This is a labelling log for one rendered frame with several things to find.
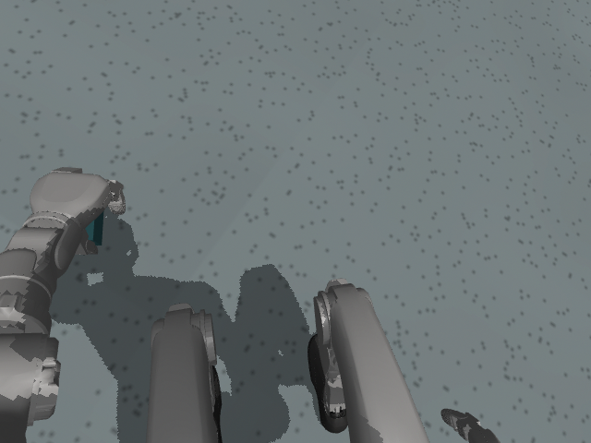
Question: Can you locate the right robot foot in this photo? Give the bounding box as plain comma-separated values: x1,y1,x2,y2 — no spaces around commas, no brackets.
308,334,348,433

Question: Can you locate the small box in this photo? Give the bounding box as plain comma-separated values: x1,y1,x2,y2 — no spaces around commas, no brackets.
85,212,103,245

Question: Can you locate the right robot hand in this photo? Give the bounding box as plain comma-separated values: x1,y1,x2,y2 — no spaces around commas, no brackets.
440,409,500,443

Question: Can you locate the left robot hand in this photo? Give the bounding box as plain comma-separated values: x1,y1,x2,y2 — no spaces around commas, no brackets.
30,167,126,255

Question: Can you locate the left robot arm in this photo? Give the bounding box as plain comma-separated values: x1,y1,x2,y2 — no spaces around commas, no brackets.
0,212,83,443

